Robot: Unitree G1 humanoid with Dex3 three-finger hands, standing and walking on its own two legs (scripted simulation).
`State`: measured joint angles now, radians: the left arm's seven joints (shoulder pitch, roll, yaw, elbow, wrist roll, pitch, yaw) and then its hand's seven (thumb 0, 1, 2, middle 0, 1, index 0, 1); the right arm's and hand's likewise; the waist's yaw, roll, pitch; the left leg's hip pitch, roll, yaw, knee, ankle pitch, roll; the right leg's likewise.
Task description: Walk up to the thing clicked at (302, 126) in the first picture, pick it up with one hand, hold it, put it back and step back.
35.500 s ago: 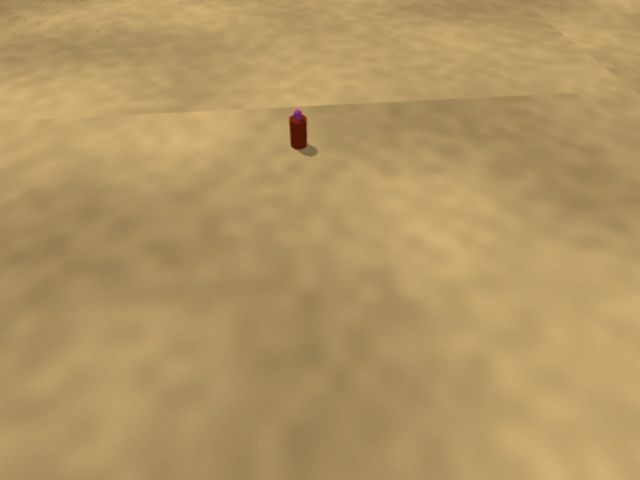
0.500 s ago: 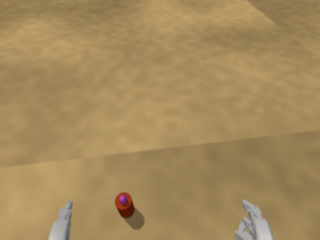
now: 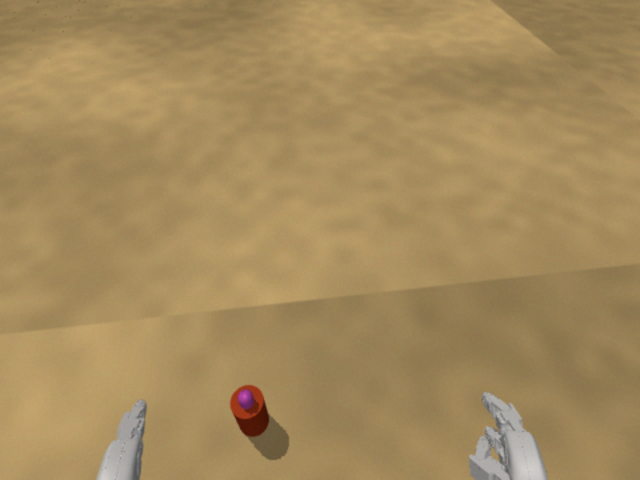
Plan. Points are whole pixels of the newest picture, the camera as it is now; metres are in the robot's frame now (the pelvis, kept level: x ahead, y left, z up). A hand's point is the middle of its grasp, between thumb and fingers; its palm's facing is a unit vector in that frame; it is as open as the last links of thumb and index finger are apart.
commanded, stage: home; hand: left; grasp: from the side
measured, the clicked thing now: (249, 408) +0.43 +0.18 -0.62
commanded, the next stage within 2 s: stand in 0.54 s
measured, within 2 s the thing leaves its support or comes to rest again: neither
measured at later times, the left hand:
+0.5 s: hand (166, 474) +0.17 +0.19 -0.05, palm faces +0.10 -0.96 -0.28, open 17.4 cm
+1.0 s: hand (169, 474) +0.17 +0.19 -0.07, palm faces +0.05 -0.95 -0.30, open 11.4 cm
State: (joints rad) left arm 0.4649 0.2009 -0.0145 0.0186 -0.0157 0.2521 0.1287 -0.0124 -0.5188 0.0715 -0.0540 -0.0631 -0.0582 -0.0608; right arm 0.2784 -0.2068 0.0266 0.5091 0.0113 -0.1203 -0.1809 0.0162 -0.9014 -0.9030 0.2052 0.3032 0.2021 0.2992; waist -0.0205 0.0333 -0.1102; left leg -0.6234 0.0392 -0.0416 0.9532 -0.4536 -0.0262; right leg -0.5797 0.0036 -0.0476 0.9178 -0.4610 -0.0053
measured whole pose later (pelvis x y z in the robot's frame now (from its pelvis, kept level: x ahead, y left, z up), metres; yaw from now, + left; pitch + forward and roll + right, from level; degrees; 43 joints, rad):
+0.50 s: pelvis +0.00 +0.01 +0.00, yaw +0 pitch +7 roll -2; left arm 0.47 0.21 -0.02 0.01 -0.01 0.25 0.13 -0.01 -0.53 0.06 -0.05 -0.06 -0.06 -0.06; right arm 0.28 -0.20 0.03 0.51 0.01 -0.13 -0.18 0.02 -0.90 -0.90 0.21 0.30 0.20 0.30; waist -0.02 0.03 -0.11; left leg -0.62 0.03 -0.03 0.95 -0.46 -0.02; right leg -0.58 0.00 -0.04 0.91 -0.46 0.00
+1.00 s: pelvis +0.00 +0.01 +0.00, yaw +0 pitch +5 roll -1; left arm 0.40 0.22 -0.02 0.14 0.03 0.17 0.10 -0.01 0.24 0.71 -0.19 -0.28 -0.19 -0.28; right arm 0.25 -0.21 0.02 0.57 -0.05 -0.12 -0.15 0.01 -0.90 -0.90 0.20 0.30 0.20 0.30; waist -0.01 0.02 -0.07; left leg -0.57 0.03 -0.03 0.93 -0.45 -0.01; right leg -0.53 -0.01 -0.04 0.90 -0.46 0.00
